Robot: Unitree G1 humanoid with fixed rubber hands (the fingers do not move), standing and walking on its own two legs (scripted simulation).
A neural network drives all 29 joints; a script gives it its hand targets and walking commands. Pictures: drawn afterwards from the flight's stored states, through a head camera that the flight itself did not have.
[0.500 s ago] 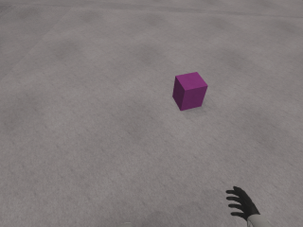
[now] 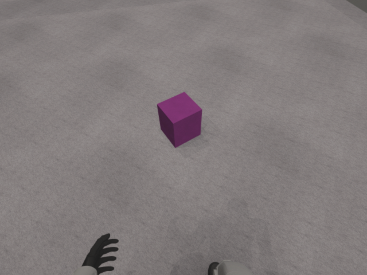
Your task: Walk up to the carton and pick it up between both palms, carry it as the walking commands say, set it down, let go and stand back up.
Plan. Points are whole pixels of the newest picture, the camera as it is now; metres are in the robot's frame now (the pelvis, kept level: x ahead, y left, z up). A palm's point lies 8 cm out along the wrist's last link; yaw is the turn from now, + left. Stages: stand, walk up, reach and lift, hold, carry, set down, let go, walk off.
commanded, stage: walk up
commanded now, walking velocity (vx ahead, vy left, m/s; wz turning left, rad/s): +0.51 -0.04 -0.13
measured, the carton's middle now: (179, 120) +1.08 -0.06 -0.63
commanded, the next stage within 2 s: none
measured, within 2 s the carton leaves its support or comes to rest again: neither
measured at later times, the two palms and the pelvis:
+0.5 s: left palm out of the picture +0.13 +0.21 -0.11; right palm (248, 153) +0.43 -0.22 -0.10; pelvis +0.26 -0.01 +0.01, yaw -1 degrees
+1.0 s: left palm (125, 114) +0.66 +0.17 -0.10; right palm (273, 169) +0.38 -0.28 -0.11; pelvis +0.49 -0.05 +0.02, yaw -2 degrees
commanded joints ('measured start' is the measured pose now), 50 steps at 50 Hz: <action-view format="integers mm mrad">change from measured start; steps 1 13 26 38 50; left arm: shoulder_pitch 482 403 514 292 183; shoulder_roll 307 91 137 21 73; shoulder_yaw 79 2 16 5 11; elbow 111 105 203 45 23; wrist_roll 22 -19 -26 -6 -4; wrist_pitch -36 -90 -54 22 -21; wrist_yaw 51 78 93 28 36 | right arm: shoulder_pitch -37 -330 -328 -138 -32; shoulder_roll -13 -54 -93 -128 -108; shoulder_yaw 14 -19 -8 -16 -8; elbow -111 -161 -167 -97 -52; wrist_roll -4 -3 -6 -1 -5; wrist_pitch -21 58 -4 -40 -5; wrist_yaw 19 57 31 10 5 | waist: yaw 246 110 47 105 102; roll -383 -135 -63 153 133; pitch -249 36 -50 11 -29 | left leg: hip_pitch -645 -678 -189 -228 -186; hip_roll -133 -68 -172 97 -2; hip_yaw -47 -206 -20 -230 -72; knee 700 584 12 -259 -33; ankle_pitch -140 349 258 474 405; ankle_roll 94 81 102 181 146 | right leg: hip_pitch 652 336 366 -94 294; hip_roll -327 -232 -131 -66 0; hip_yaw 583 225 60 108 -12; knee -264 -361 -16 466 -101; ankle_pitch -399 176 500 18 33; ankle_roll -114 -79 -69 40 31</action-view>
